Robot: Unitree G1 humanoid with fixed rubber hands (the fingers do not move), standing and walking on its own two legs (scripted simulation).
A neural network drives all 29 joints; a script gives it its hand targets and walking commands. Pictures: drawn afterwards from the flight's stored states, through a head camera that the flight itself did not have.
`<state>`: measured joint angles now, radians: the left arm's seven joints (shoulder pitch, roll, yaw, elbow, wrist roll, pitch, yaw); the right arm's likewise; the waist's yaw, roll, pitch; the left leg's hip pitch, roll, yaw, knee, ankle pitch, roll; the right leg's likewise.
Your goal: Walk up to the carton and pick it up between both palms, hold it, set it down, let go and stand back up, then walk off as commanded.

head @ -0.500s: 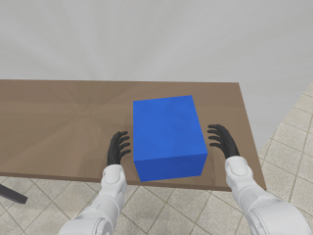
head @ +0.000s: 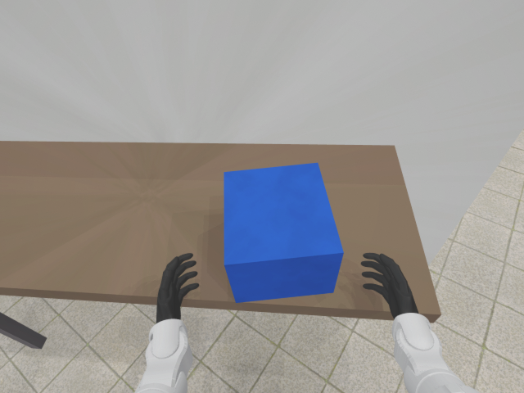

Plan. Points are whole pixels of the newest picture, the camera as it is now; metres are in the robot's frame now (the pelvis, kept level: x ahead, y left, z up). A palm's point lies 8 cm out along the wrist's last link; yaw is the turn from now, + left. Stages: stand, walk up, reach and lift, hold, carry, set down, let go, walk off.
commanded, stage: set down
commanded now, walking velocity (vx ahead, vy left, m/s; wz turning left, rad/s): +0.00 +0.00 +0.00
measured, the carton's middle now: (277, 231) +0.44 +0.00 -0.05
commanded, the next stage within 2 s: none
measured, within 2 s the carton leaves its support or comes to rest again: neither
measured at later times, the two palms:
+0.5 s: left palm (161, 346) +0.23 +0.17 -0.02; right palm (427, 351) +0.22 -0.21 -0.03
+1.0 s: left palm (158, 348) +0.23 +0.18 -0.03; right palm (423, 351) +0.22 -0.21 -0.03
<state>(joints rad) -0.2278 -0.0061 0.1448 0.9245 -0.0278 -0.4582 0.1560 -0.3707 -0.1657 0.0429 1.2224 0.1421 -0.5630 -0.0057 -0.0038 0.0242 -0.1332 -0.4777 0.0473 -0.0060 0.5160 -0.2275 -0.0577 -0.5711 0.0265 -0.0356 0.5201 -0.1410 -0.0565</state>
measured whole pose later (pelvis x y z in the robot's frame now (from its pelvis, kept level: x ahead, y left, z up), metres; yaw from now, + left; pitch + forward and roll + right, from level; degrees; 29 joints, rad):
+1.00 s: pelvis +0.02 +0.01 +0.01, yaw +0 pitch +0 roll +0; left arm 0.13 0.05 -0.04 0.41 -0.02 0.01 0.14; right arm 0.10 -0.19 -0.01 0.63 0.15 -0.22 0.07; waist 0.00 -0.03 -0.02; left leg -0.23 0.04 -0.01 0.49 -0.27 -0.05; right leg -0.31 0.03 -0.03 0.48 -0.18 -0.04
